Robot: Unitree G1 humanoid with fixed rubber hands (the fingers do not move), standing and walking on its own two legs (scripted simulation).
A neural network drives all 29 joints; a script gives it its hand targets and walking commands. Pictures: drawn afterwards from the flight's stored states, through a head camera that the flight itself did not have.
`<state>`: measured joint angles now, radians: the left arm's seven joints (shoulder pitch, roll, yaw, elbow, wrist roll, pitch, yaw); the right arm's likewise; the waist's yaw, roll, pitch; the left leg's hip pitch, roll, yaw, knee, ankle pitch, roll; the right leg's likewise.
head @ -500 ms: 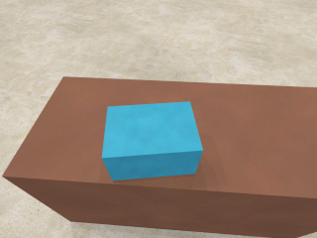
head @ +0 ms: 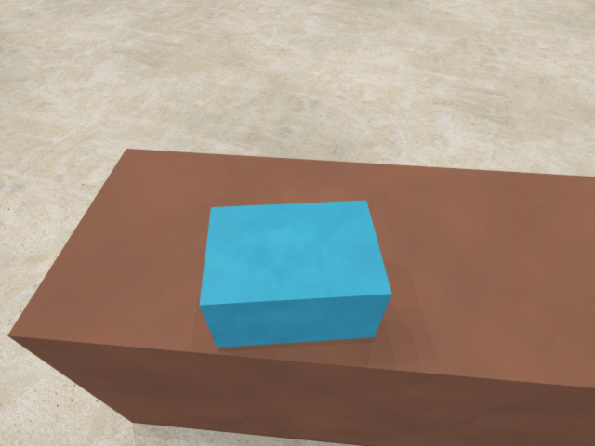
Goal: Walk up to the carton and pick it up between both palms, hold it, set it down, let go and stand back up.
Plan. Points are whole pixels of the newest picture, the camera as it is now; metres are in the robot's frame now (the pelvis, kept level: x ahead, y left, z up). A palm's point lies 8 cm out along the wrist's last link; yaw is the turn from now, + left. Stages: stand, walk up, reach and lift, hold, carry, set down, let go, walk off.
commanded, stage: walk up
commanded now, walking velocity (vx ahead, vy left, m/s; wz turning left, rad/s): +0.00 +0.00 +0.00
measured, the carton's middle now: (292, 272) +0.40 +0.02 -0.06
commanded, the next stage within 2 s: stand in 0.10 s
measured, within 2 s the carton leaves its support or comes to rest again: neither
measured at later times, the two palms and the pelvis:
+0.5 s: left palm (136, 443) +0.15 +0.24 -0.12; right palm out of the picture +0.13 -0.22 -0.12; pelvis -0.03 +0.01 +0.00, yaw +0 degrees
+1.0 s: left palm out of the picture +0.13 +0.24 -0.10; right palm out of the picture +0.12 -0.19 -0.10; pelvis -0.03 +0.01 -0.01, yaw +0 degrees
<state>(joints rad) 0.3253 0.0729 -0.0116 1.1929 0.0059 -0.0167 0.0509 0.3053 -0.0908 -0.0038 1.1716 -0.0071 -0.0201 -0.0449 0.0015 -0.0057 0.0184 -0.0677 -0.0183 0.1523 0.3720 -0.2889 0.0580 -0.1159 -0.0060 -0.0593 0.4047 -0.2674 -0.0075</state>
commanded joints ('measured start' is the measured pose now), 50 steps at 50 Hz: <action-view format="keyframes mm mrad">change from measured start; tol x16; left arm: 1 81 57 10 -13 1 -4 2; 15 82 53 5 -6 -5 -1 0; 16 -1189 475 0 -416 -117 159 -47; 17 -888 373 -55 -317 -190 282 2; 21 -776 128 -75 -492 -234 618 24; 29 -183 -9 172 -714 209 871 -209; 38 -293 132 95 -1065 125 701 -95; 46 -603 203 108 -899 -96 532 -32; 50 -478 178 49 -798 -94 496 -55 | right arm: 1 118 -63 -7 -6 1 -7 -4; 15 147 -60 -5 12 1 -12 -5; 16 -1172 -188 -176 -509 -80 104 41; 17 -841 -181 -200 -387 -59 258 49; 23 -570 -20 21 -399 140 583 132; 29 -281 -179 89 -385 286 544 13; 39 -353 -131 -27 -842 89 372 48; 50 -314 -100 -65 -770 38 329 107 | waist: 1 -6 11 97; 15 -7 -20 108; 26 11 68 -269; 50 -4 -5 -198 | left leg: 1 -41 149 -142 -73 336 -12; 15 -43 158 -130 -61 377 -7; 16 10 159 -137 -11 588 2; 18 -55 119 -145 -78 100 10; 20 -61 131 -160 -86 -1 17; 26 78 182 -133 30 595 18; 32 -55 204 -120 57 730 12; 50 -72 184 -139 -35 190 51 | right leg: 1 -73 -100 102 -57 233 -13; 14 -65 -101 95 -49 216 -10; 16 -37 -92 77 -7 470 -27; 19 -50 -73 104 -81 44 -26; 29 -30 -106 53 59 454 -42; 50 -76 -94 67 33 186 -25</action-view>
